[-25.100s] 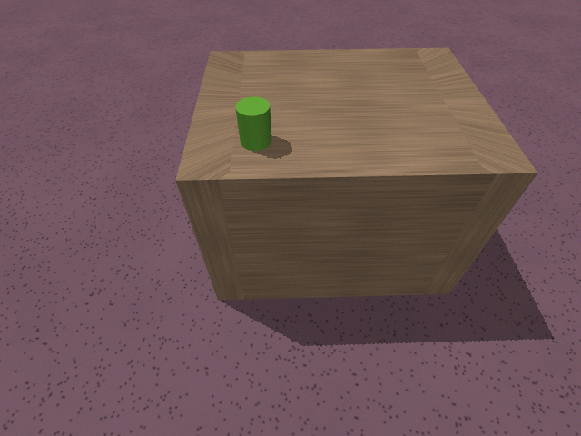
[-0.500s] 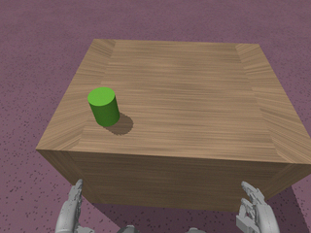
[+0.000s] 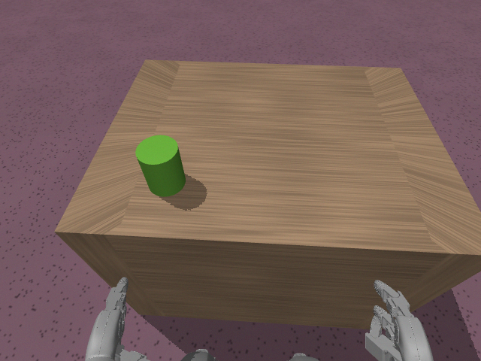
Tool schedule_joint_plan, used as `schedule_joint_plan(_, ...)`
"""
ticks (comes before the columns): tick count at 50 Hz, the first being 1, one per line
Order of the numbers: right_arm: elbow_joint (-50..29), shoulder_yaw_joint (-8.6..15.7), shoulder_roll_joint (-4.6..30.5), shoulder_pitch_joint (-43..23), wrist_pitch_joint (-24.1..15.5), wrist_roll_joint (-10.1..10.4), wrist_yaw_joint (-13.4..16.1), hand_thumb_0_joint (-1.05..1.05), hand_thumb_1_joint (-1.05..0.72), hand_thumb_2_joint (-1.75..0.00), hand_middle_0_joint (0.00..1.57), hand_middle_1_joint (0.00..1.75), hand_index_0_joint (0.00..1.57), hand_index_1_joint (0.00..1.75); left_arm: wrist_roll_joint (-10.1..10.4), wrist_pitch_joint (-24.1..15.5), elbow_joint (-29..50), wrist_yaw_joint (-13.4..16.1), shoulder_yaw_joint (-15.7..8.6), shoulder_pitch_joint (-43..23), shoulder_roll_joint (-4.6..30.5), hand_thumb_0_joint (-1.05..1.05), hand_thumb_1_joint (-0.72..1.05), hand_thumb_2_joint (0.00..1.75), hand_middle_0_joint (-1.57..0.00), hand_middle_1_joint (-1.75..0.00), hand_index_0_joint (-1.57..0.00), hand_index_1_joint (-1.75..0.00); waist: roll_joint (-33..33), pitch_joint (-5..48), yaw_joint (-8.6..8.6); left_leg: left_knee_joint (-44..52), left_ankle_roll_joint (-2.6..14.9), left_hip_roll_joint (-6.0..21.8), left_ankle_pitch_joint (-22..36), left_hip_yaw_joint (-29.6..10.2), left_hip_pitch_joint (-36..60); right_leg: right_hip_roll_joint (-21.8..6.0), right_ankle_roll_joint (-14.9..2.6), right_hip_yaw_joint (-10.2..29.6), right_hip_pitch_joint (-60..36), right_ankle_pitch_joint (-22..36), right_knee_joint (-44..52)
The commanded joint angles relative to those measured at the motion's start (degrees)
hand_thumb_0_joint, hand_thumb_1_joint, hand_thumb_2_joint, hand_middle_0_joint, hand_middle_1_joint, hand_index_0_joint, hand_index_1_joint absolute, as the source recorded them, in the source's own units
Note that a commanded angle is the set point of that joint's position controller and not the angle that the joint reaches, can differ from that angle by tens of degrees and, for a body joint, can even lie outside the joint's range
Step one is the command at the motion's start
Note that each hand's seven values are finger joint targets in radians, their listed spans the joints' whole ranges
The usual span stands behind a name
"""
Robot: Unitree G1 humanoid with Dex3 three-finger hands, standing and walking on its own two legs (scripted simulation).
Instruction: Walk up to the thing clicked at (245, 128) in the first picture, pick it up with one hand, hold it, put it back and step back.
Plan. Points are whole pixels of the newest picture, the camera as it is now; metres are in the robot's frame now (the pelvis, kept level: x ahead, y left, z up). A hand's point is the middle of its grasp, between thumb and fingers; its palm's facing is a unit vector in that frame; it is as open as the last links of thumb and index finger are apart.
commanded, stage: home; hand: left
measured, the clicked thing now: (162, 166) +0.50 +0.21 -0.01
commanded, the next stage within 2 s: stand in 0.68 s
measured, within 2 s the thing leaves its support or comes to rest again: neither
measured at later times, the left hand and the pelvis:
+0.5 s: hand (143, 341) +0.17 +0.18 -0.06, palm faces +0.04 -0.95 -0.32, open 17.5 cm; pelvis +0.00 +0.00 +0.00, yaw +1 degrees
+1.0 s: hand out of the picture +0.04 +0.26 -0.11, palm faces -0.01 -0.94 -0.35, open 15.2 cm; pelvis -0.01 +0.01 +0.05, yaw +1 degrees
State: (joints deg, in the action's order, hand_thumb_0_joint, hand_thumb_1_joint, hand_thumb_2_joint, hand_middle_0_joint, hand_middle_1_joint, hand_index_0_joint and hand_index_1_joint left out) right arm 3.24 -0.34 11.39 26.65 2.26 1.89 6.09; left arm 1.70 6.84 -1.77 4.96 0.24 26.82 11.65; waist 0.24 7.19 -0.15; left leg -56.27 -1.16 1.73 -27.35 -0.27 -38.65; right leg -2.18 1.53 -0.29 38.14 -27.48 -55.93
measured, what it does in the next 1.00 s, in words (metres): stands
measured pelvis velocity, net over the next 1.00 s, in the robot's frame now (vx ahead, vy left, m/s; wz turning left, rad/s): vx -0.01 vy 0.01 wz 0.02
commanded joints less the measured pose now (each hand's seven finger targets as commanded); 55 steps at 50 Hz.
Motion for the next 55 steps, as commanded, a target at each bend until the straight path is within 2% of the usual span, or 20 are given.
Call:
schedule_joint_plan(1, -10.12, 3.16, 5.73, -0.38, -3.56, -0.39, 0.5, 0.0, -0.9, -0.9, 0.2, 0.3, 0.2, 0.3, -0.02, -3.14, 10.21, 0.32, -3.81, -0.03, 5.54, 0.0, -0.56, 0.05, -0.05, -0.05, -0.05, -0.05, -0.36, 4.73, 0.46, 9.77, 1.21, -1.54, 10.46, 2.13, 4.32, 1.63, -1.62, -2.14, -4.62, 10.48, 9.6)
schedule_joint_plan(5, -10.35, 3.56, 6.13, -0.54, -3.6, -0.4, 0.53, 0.0, -0.9, -0.9, 0.2, 0.3, 0.2, 0.3, -0.06, -3.1, 10.31, 0.16, -3.64, -0.15, 5.28, 0.0, -0.58, 0.04, -0.05, -0.05, -0.05, -0.05, -0.43, 5.21, 0.26, 9.25, 1.23, -1.54, 12.38, 2.24, 4.45, 1.61, -1.61, -2.03, -4.8, 12.59, 9.12)
schedule_joint_plan(6, 4.15, 3.41, 7.95, -4.32, -3.5, -0.04, 0.87, 0.0, -0.9, -0.9, 0.2, 0.3, 0.2, 0.3, -0.37, -2.32, 10.91, 1.26, -5.33, 2.91, 6.35, 0.0, -0.55, 0.05, -0.05, -0.05, -0.05, -0.05, 0.36, 5.16, -0.42, 8.38, 1.17, -1.01, 11.96, 0.5, 5.49, 2.66, -1.5, -2.81, -5.8, 12.69, 9.41)
schedule_joint_plan(8, 1.82, 3.1, 7.69, -5.23, -4.81, 0.14, 1.29, 0.0, -0.9, -0.9, 0.2, 0.3, 0.2, 0.3, -0.55, -1.51, 13.23, 1.62, -3.28, 2.24, 5.3, 0.0, -0.53, 0.07, -0.05, -0.05, -0.05, -0.05, -1.41, 6.4, -0.85, 9.03, 0.96, -0.93, 13.06, 0.35, 6.66, 2.59, -1.79, -2.71, -6.28, 13.66, 9.06)
schedule_joint_plan(9, 3.62, 2.7, 7.09, -5.8, -5.11, 0.13, 1.27, 0.0, -0.9, -0.9, 0.2, 0.3, 0.2, 0.3, -0.53, -0.94, 11.56, 1.87, -2.18, 2.69, 4.21, 0.0, -0.56, 0.05, -0.05, -0.05, -0.05, -0.05, -1.97, 3.96, -1.09, 9.43, 0.84, -0.73, 12.91, 0.44, 6.18, 2.69, -1.78, -2.94, -5.33, 13.34, 9.07)
schedule_joint_plan(12, 6.83, 3.09, 8.04, -8.39, -6.03, -0.07, 1.83, 0.0, -0.9, -0.9, 0.2, 0.3, 0.2, 0.3, -0.72, -0.78, 13.6, 2.65, -2.57, -0.08, 5.59, 0.0, -0.54, 0.06, -0.05, -0.05, -0.05, -0.05, -2.85, 3.2, -1.95, 9.13, 0.98, -0.64, 11.67, 0.74, 6.06, 2.54, -1.8, -2.93, -4.44, 12.37, 9.98)
schedule_joint_plan(16, 10.51, 2.98, 7.67, -9.99, -7.59, -0.44, 2.38, 0.0, -0.9, -0.9, 0.2, 0.3, 0.2, 0.3, -0.97, 0.37, 13.67, 3.41, -3.85, 0.9, 6.41, 0.0, -0.55, 0.05, -0.05, -0.05, -0.05, -0.05, -2.55, 5.61, -1.48, 8.54, 1.22, -0.74, 12.47, 0.52, 6.78, 2.43, -1.62, -3.04, -6.28, 13.18, 10.36)
schedule_joint_plan(20, 12.16, 2.72, 7.5, -11.53, -8.81, -0.69, 2.74, 0.0, -0.9, -0.9, 0.2, 0.3, 0.2, 0.3, -1.07, 1.43, 12.87, 3.5, -2.31, 0.95, 5.15, 0.0, -0.57, 0.04, -0.05, -0.05, -0.05, -0.05, -1.09, 4.17, -1.92, 8.2, 1.38, -0.81, 12.37, 0.75, 6.43, 2.33, -1.34, -3.03, -6.05, 13.35, 11.16)
schedule_joint_plan(22, 12.91, 2.84, 7.5, -12.15, -9.36, -0.81, 3.05, 0.0, -0.9, -0.9, 0.2, 0.3, 0.2, 0.3, -1.19, 1.72, 13.26, 3.87, -3.12, 0.68, 5.6, 0.0, -0.55, 0.06, -0.05, -0.05, -0.05, -0.05, -1.43, 5.11, -1.2, 8.59, 1.3, -0.96, 11.27, 0.8, 6.14, 2.36, -1.48, -3.09, -6.65, 12.16, 11.39)
schedule_joint_plan(23, 27.13, 5.14, 16.62, -14.54, -7.03, -7.89, -0.27, 0.0, -0.9, -0.9, 0.2, 0.3, 0.2, 0.3, -7.56, -3.03, -6.84, 0.97, -5.78, -8.28, 16.02, 0.0, -0.56, 0.05, -0.05, -0.05, -0.05, -0.05, 2.59, -3.38, 0.6, 9.96, 3.76, 0.8, 17.9, -2.69, 8.53, -1.83, -5.6, 1.47, -14.98, 14.16, 12.68)
schedule_joint_plan(24, 29.03, 5.53, 16.42, -13.2, -6.04, -8.52, -1.54, 0.0, -0.9, -0.9, 0.2, 0.3, 0.2, 0.3, -7.9, -5.17, -13.17, -0.42, -6.28, -6.75, 16.52, 0.0, -0.61, 0.02, -0.04, -0.04, -0.05, -0.04, 3.58, 0.58, 0.31, 9.61, 4.64, 0.88, 18.98, -1.98, 10.64, -2.94, -7.01, 3.61, -16.78, 16.36, 12.1)
schedule_joint_plan(26, 30.02, 5.43, 16.22, -14.12, -5.5, -7.13, -2.85, 0.0, -0.9, -0.9, 0.2, 0.3, 0.2, 0.3, -6.43, -7.64, -17.42, -2.18, -4.71, -6.38, 16.43, 0.0, -0.56, 0.04, -0.05, -0.05, -0.05, -0.05, 1.54, 1.3, 0.54, 9.67, 5.64, 0.71, 19.16, -3.86, 12.6, -3.37, -7.78, 5.75, -17.26, 17.68, 12.79)
schedule_joint_plan(29, 33.38, 5.19, 15.5, -15.15, -5.46, -4.88, -4.73, 0.0, -0.9, -0.9, 0.2, 0.3, 0.2, 0.3, -4.7, -8.79, -24.01, -3.24, -4.2, -11.02, 16.2, 0.0, -0.59, 0.03, -0.05, -0.05, -0.05, -0.04, 2.15, -0.52, 0.65, 12.45, 5.23, 0.35, 16.58, -3.94, 14.51, -3.45, -6.94, 5.61, -16.16, 16.03, 14.95)
schedule_joint_plan(36, 40.86, 5.56, 16.49, -16.28, -4.68, -4.73, -5.45, 0.0, -0.9, -0.9, 0.2, 0.3, 0.2, 0.3, -4.21, -9.45, -36.63, -3.26, -4.21, -14.71, 17.58, 0.0, -0.57, 0.04, -0.05, -0.05, -0.05, -0.05, -1.38, -3.85, 0.53, 19.02, 5.51, 1.63, 15.78, -6.23, 18.55, -2.86, -5.41, 4.38, -17.91, 14.8, 19.2)
schedule_joint_plan(39, 43.86, 5.49, 17.27, -16.71, -4.84, -4.49, -5.33, 0.0, -0.9, -0.9, 0.2, 0.3, 0.2, 0.3, -3.74, -9.37, -41.26, -3.25, -4.06, -14.01, 17.76, 0.0, -0.57, 0.04, -0.05, -0.05, -0.05, -0.05, -2.99, -3.24, 1.17, 22.31, 5.24, 2.97, 21.32, -7.58, 21.81, -2.3, -4.74, 2.75, -20.56, 18.52, 19.67)
schedule_joint_plan(42, 46.56, 5.12, 17.73, -17.74, -4.49, -4.25, -5.12, 0.0, -0.9, -0.9, 0.2, 0.3, 0.2, 0.3, -3.51, -9.07, -45.32, -3.21, -3.79, -14.55, 18.09, 0.0, -0.33, 0.28, -0.2, -0.29, -0.2, -0.29, -2.27, -5.15, 1.11, 25.6, 4.75, 3.3, 19.11, -7.56, 22.81, -2.71, -4.49, 3.19, -22.03, 17.32, 23.36)
schedule_joint_plan(45, 49.44, 4.79, 18.07, -18.16, -4.11, -3.92, -5.1, 0.0, -0.9, -0.9, 0.2, 0.3, 0.2, 0.3, -3.31, -8.99, -48.81, -3.28, -3.37, -14.95, 18.47, 0.0, -0.09, 0.52, -0.2, -0.3, -0.2, -0.3, -2.47, -6.82, 0.77, 28.92, 3.96, 3.25, 16.32, -7.15, 24.04, -3.39, -4.17, 3.65, -23.69, 16.06, 27.74)
schedule_joint_plan(47, 51.17, 4.52, 18.32, -18.07, -4.12, -3.83, -5.11, 0.0, -0.9, -0.9, 0.2, 0.3, 0.2, 0.3, -3.11, -8.95, -50.73, -3.34, -3.1, -15.62, 18.61, 0.0, 0.07, 0.68, -0.2, -0.3, -0.2, -0.3, -2.74, -6.52, 0.55, 30.66, 3.77, 3.67, 18.3, -7.17, 25.68, -3.72, -3.91, 3.55, -25.58, 17.58, 29.39)
schedule_joint_plan(50, 53.25, 4.17, 18.23, -18.83, -3.9, -3.64, -5.18, 0.0, -0.9, -0.9, 0.2, 0.3, 0.2, 0.3, -3.08, -8.71, -53.41, -3.42, -2.76, -16.71, 18.66, 0.0, 0.31, 0.9, -0.2, -0.3, -0.2, -0.3, -2.14, -9.81, 0.42, 35.45, 3.2, 3.95, 12.88, -7.75, 24.54, -3.52, -3.45, 3.26, -26.37, 12.83, 32.43)
schedule_joint_plan(55, 55.66, 4.15, 18.52, -19.96, -3.67, -3.26, -5.47, 0.0, -0.9, -0.9, 0.2, 0.3, 0.2, 0.3, -3.31, -8.99, -57.01, -3.62, -2.27, -16.68, 18.67, 0.0, 0.71, 0.9, -0.2, -0.3, -0.2, -0.3, -1.54, -10.94, 0.52, 38.13, 2.91, 3.92, 10.04, -7.58, 24.96, -4.04, -2.96, 3.38, -27.99, 10.7, 35.69)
